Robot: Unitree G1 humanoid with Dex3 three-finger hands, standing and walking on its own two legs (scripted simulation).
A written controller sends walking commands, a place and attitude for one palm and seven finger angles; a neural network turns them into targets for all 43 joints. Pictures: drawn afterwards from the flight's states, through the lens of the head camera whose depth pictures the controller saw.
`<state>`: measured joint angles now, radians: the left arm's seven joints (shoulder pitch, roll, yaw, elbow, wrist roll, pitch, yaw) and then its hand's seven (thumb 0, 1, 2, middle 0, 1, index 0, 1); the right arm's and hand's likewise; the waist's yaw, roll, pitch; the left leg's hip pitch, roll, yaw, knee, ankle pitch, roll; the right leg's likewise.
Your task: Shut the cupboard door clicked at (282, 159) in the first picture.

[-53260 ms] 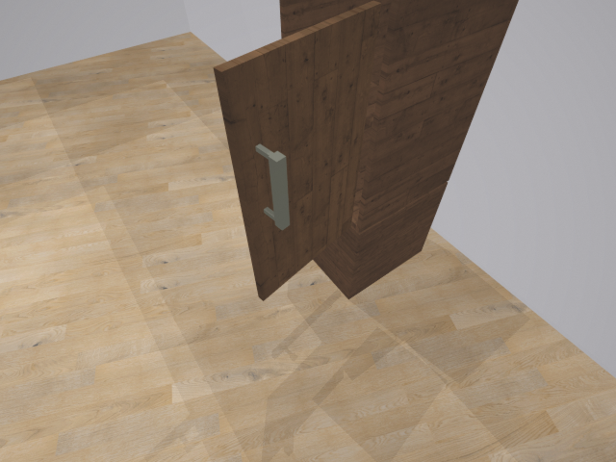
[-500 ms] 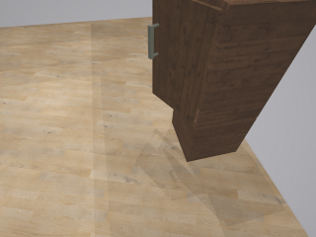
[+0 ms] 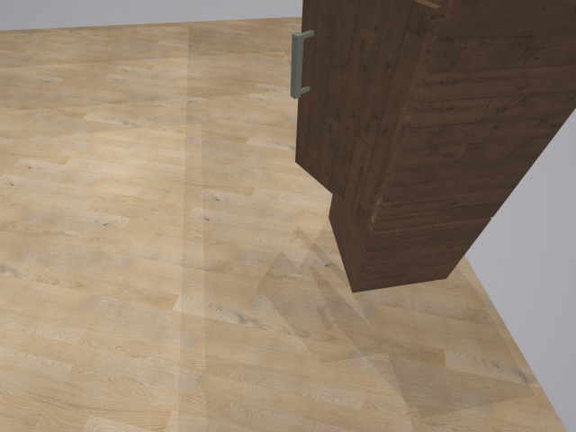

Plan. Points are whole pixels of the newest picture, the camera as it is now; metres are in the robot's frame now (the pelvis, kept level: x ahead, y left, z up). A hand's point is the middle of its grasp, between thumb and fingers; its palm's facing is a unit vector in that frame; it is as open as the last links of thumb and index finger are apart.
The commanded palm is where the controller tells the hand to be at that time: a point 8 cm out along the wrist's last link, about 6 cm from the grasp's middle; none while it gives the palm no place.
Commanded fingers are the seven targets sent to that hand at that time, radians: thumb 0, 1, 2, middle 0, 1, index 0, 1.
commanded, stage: walk to a spot facing it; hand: left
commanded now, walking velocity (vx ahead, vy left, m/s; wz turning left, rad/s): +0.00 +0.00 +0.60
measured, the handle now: (302, 65) +0.94 +0.00 +0.03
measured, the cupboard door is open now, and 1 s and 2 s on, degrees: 29 29 29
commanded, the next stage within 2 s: none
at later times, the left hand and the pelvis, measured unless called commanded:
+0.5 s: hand out of the picture +0.03 +0.21 -0.16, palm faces +0.29 -0.92 -0.28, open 7.4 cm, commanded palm none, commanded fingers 0.00 0.90 0.90 -0.20 -0.30 -0.20 -0.30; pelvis -0.01 -0.02 +0.00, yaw +19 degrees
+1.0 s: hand out of the picture -0.12 +0.17 -0.18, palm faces +0.62 -0.75 -0.26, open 7.4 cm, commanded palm none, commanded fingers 0.00 0.90 0.90 -0.20 -0.30 -0.20 -0.30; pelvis -0.01 -0.03 -0.01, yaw +38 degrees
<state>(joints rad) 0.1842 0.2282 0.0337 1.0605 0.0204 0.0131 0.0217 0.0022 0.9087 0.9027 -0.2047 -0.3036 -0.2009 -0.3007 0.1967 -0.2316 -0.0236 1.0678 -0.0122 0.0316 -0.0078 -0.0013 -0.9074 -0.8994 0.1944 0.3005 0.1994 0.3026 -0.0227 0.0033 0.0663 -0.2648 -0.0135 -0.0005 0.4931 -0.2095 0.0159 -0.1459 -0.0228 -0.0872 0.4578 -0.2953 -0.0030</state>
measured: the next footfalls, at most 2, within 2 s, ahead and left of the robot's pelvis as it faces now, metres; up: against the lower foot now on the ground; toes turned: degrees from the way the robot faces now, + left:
right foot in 0.54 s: +0.08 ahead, -0.14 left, +0.00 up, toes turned +22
left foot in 0.90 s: -0.07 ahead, +0.09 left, +0.00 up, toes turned +39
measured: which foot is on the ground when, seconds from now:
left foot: down 0.00-0.54, up 0.56-0.88, down 0.90-1.00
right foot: down 0.00-0.12, up 0.14-0.52, down 0.54-0.88, up 0.90-1.00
